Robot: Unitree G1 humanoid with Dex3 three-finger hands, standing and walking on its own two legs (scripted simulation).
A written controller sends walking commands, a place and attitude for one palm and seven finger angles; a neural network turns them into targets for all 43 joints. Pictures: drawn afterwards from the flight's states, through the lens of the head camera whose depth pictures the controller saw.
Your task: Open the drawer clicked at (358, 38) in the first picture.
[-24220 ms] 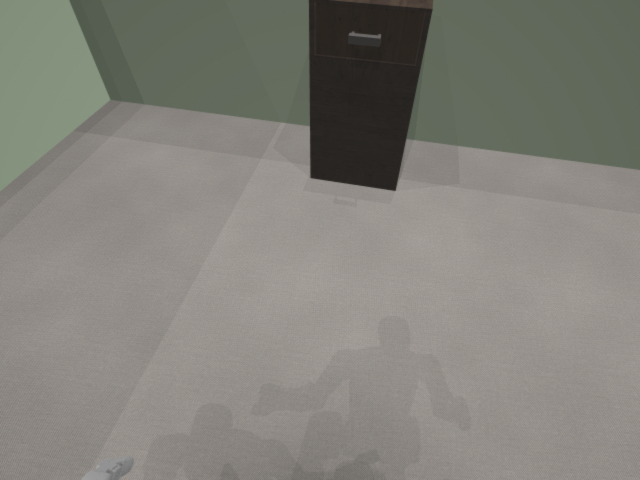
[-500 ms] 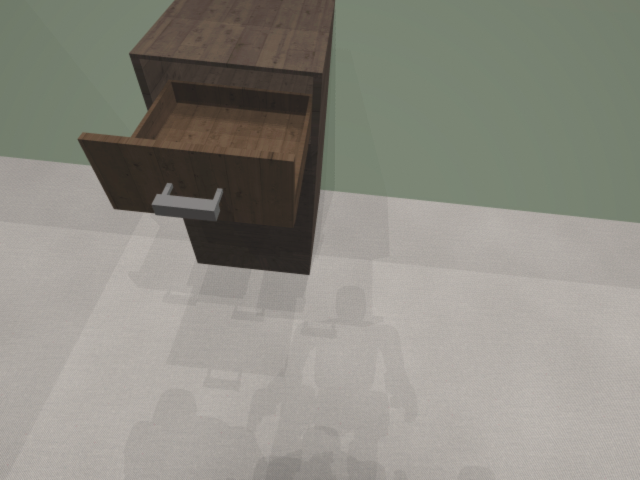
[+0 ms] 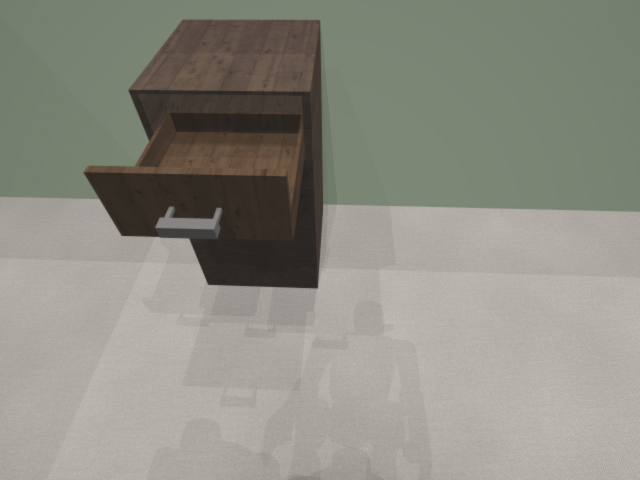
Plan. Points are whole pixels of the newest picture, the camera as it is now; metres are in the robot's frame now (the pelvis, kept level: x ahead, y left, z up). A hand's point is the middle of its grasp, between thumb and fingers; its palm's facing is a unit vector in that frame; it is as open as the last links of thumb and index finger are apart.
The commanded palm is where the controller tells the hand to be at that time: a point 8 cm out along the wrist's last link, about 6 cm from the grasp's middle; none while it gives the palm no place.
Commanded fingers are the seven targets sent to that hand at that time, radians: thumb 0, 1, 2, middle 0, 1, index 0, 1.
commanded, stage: let the arm hang, fingers relaxed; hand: left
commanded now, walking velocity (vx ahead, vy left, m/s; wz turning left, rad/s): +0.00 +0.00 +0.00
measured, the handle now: (191, 220) +0.58 +0.29 -0.07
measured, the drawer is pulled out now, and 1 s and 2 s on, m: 0.30 0.30 0.30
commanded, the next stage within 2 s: look to check the result in 0.24 s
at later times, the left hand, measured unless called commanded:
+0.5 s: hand out of the picture +0.00 +0.16 -0.17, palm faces +0.02 -0.98 -0.22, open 7.3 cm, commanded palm none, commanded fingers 0.00 0.90 0.90 -0.20 -0.30 -0.20 -0.30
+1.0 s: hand out of the picture +0.03 +0.16 -0.17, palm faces +0.01 -0.97 -0.23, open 7.3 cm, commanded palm none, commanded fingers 0.00 0.90 0.90 -0.20 -0.30 -0.20 -0.30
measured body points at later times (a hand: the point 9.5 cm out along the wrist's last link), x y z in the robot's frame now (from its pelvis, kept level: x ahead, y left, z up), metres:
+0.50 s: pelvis +0.01 -0.02 +0.00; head +0.02 -0.03 +0.45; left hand +0.00 +0.21 -0.16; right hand -0.01 -0.23 -0.16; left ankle +0.00 +0.10 -0.74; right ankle +0.01 -0.11 -0.74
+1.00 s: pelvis +0.01 -0.02 +0.00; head +0.03 -0.03 +0.45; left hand +0.03 +0.21 -0.15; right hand +0.01 -0.25 -0.16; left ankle +0.00 +0.10 -0.74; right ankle +0.01 -0.11 -0.74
